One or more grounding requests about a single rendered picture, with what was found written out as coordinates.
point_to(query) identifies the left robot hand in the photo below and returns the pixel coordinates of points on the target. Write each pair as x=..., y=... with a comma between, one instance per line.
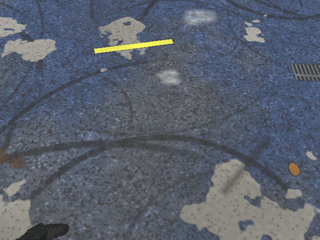
x=45, y=232

